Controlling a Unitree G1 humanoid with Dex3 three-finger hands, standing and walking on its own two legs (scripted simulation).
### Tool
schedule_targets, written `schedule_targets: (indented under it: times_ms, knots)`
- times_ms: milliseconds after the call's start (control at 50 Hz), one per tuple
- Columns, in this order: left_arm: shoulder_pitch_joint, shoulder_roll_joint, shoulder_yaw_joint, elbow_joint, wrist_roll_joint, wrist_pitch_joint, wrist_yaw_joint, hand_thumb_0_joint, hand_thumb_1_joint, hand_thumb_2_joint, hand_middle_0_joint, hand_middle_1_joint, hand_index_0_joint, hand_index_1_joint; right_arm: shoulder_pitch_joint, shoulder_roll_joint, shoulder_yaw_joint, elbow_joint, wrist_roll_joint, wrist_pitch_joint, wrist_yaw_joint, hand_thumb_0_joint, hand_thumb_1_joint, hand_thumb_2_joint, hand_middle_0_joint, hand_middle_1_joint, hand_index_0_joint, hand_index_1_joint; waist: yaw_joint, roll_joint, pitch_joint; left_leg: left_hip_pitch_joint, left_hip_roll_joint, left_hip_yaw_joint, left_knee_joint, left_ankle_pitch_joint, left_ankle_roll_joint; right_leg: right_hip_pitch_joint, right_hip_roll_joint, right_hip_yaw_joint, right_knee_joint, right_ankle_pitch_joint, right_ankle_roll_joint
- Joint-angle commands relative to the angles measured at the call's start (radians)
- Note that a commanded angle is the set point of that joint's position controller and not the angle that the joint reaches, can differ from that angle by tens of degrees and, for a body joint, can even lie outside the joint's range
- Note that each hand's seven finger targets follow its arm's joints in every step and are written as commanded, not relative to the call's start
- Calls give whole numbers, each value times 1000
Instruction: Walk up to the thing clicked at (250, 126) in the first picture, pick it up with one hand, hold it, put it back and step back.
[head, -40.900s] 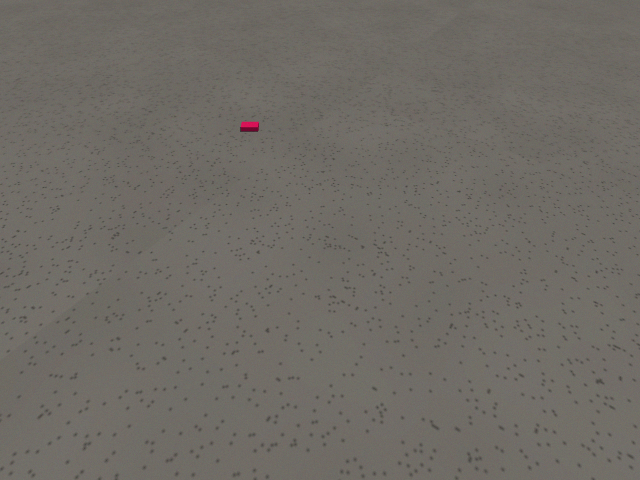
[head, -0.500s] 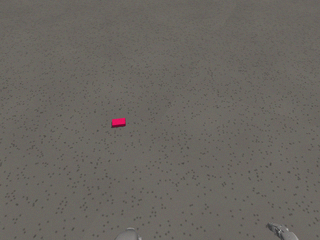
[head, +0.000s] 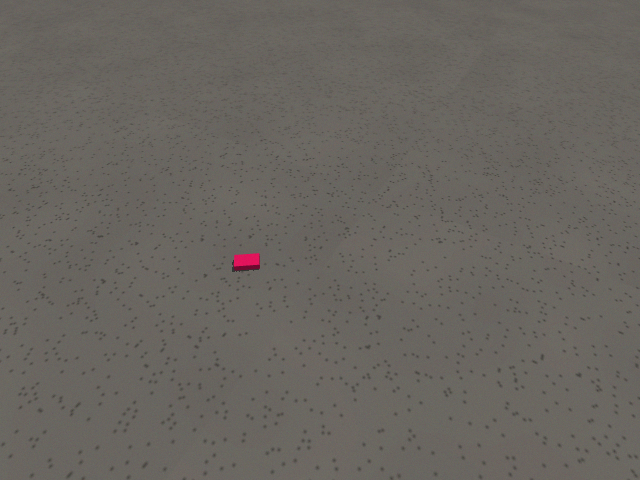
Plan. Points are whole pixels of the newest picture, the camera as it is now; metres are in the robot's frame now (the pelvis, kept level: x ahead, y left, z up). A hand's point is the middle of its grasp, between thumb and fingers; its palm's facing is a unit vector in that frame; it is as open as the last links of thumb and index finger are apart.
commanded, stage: step back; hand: left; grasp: from above
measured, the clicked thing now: (247, 261) +1.08 +0.29 -0.75
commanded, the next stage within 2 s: stand in 0.58 s
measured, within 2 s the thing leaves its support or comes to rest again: neither
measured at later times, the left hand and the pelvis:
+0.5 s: hand out of the picture +0.11 +0.28 -0.15, palm faces +0.05 -0.94 -0.34, open 7.4 cm; pelvis +0.04 +0.01 +0.01, yaw +1 degrees
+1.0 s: hand out of the picture +0.13 +0.27 -0.14, palm faces -0.02 -0.94 -0.33, open 7.4 cm; pelvis +0.05 +0.02 +0.02, yaw +0 degrees
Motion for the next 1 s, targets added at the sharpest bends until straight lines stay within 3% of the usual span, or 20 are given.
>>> schedule_targets:
  times_ms: [0, 20, 40, 100, 180, 220, 240, 260, 280, 300, 320, 400, 440, 540, 560, 620, 700, 760, 800, 980]
  knots:
    - [96, 261, 75, -32, 30, -47, 40, 0, 900, 900, -200, -300, -200, -300, -104, -128, -25, -115, 19, -2, -27, 0, -900, -900, 200, 300, 200, 300, 88, -167, -40, -413, -59, -58, 216, -193, 25, 307, -224, 441, -396, -110, -89]
    - [29, 311, 81, -53, 24, -49, 40, 0, 900, 900, -200, -300, -200, -300, -98, -174, -39, -98, 10, 3, -42, 0, -900, -900, 200, 300, 200, 300, 68, -126, 6, -359, -28, -100, 308, -273, 15, 138, -381, 567, -442, -239, -183]
    - [-33, 298, 80, -81, 17, -53, 39, 0, 900, 900, -200, -300, -200, -300, -56, -221, -51, -73, 15, 0, -42, 0, -900, -900, 200, 300, 200, 300, 43, -66, 38, -310, -7, -126, 353, -251, 13, 69, -397, 552, -424, -195, -231]
    - [-81, 228, 57, -83, 10, -63, 42, 0, 900, 900, -200, -300, -200, -300, -19, -198, -44, -29, 18, -6, -36, 0, -900, -900, 200, 300, 200, 300, 19, -84, 27, -250, 11, -121, 293, -134, 14, 77, -271, 310, -361, 91, -153]
    - [-101, 221, 44, -78, 4, -55, 38, 0, 900, 900, -200, -300, -200, -300, -35, -171, -35, -15, 11, -9, -28, 0, -900, -900, 200, 300, 200, 300, 22, -151, -29, -89, 11, 8, 85, -86, 6, 55, -235, 152, -258, 424, -131]
    - [-116, 216, 34, -76, -7, -42, 40, 0, 900, 900, -200, -300, -200, -300, -36, -159, -35, -1, 10, -13, -32, 0, -900, -900, 200, 300, 200, 300, 0, -142, -52, -3, -6, 52, -69, 53, 13, 57, -198, 100, -171, 530, -100]
    - [-118, 205, 25, -75, -10, -36, 41, 0, 900, 900, -200, -300, -200, -300, -28, -163, -38, 9, 8, -16, -35, 0, -900, -900, 200, 300, 200, 300, -7, -110, -68, 50, -1, 40, -124, 169, 19, 43, -177, 85, -128, 524, -72]
    - [-113, 175, 14, -85, -12, -33, 41, 0, 900, 900, -200, -300, -200, -300, -31, -189, -44, 10, 3, -18, -40, 0, -900, -900, 200, 300, 200, 300, -6, -52, -100, 110, 52, -22, -130, 308, 42, 22, -153, 69, -91, 486, -40]
    - [-88, 151, 5, -79, -22, -25, 41, 0, 900, 900, -200, -300, -200, -300, -76, -228, -47, -3, 3, -23, -43, 0, -900, -900, 200, 300, 200, 300, 18, 45, -133, 100, 165, -162, -148, 341, 84, 14, -87, 40, -73, 338, -2]
    - [-91, 163, 12, -57, -33, -17, 42, 0, 900, 900, -200, -300, -200, -300, -128, -264, -47, -10, 14, -20, -40, 0, -900, -900, 200, 300, 200, 300, 29, 93, -137, -13, 217, -219, -162, 277, 152, 86, -25, 13, -36, 102, 8]
    - [-106, 156, 8, -48, -26, -15, 44, 0, 900, 900, -200, -300, -200, -300, -150, -259, -43, -5, 13, -18, -38, 0, -900, -900, 200, 300, 200, 300, 28, 104, -119, -39, 237, -230, -190, 232, 160, 114, -20, 17, -59, 31, 0]
    - [-92, 172, 5, 5, -17, -28, 39, 0, 900, 900, -200, -300, -200, -300, -212, -212, -20, 17, 18, -12, -38, 0, -900, -900, 200, 300, 200, 300, 36, 107, -101, -37, 149, -125, -176, 200, 66, 155, -71, 61, -194, 215, -15]
    - [-124, 185, 7, 14, -17, -31, 38, 0, 900, 900, -200, -300, -200, -300, -204, -200, -16, 35, 19, -13, -37, 0, -900, -900, 200, 300, 200, 300, 18, 71, -119, 11, 127, -86, -165, 255, 49, 164, -96, 80, -210, 308, -19]
    - [-143, 174, 1, 46, -14, -31, 40, 0, 900, 900, -200, -300, -200, -300, -240, -186, -15, 61, 22, -12, -35, 0, -900, -900, 200, 300, 200, 300, 15, 30, -143, 96, 136, -56, -178, 336, 53, 165, -103, 72, -260, 377, -6]
    - [-152, 138, -26, 65, -18, -28, 34, 0, 900, 900, -200, -300, -200, -300, -211, -186, -6, 70, 31, -17, -32, 0, -900, -900, 200, 300, 200, 300, -7, 29, -134, 137, 131, -71, -218, 343, 44, 143, -106, 84, -291, 361, -2]
    - [-165, 146, -32, 75, -18, -31, 33, 0, 900, 900, -200, -300, -200, -300, -236, -191, -9, 84, 29, -24, -30, 0, -900, -900, 200, 300, 200, 300, 0, 24, -127, 167, 135, -64, -235, 389, 36, 165, -111, 77, -325, 392, 6]
    - [-176, 154, -35, 91, -15, -32, 33, 0, 900, 900, -200, -300, -200, -300, -252, -175, -6, 91, 29, -21, -27, 0, -900, -900, 200, 300, 200, 300, 0, -11, -116, 180, 132, -55, -267, 365, 29, 169, -117, 73, -361, 382, 13]
    - [-178, 155, -37, 99, -13, -34, 34, 0, 900, 900, -200, -300, -200, -300, -258, -173, -5, 98, 27, -17, -24, 0, -900, -900, 200, 300, 200, 300, 2, -18, -81, 157, 125, -52, -297, 274, 22, 154, -120, 80, -395, 299, 16]
    - [-183, 156, -35, 97, -12, -36, 33, 0, 900, 900, -200, -300, -200, -300, -254, -182, -7, 100, 27, -19, -24, 0, -900, -900, 200, 300, 200, 300, 0, 11, -121, 173, 128, -47, -295, 299, 24, 188, -127, 83, -392, 341, 13]
    - [-177, 158, -35, 104, -11, -32, 33, 0, 900, 900, -200, -300, -200, -300, -242, -183, -3, 118, 28, -21, -25, 0, -900, -900, 200, 300, 200, 300, 1, 4, -100, 155, 129, -45, -319, 273, 15, 178, -122, 79, -400, 295, 12]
